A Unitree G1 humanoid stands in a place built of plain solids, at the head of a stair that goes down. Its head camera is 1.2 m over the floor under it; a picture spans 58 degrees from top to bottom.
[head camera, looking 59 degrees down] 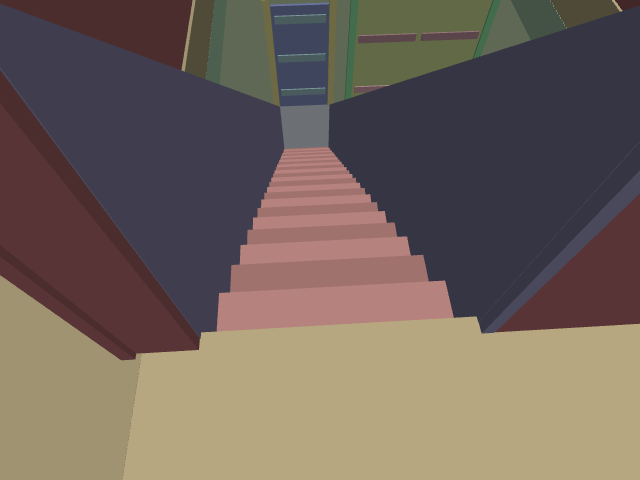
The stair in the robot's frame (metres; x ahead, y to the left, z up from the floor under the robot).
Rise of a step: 0.19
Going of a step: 0.21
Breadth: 0.88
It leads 3 degrees to the left of straight ahead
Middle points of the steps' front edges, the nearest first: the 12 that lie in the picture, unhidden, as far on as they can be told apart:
0.44 -0.06 0.00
0.65 -0.05 -0.19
0.86 -0.03 -0.39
1.07 -0.02 -0.58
1.28 -0.01 -0.77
1.49 0.00 -0.97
1.70 0.02 -1.16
1.91 0.03 -1.36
2.12 0.04 -1.55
2.32 0.06 -1.74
2.53 0.07 -1.94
2.74 0.08 -2.13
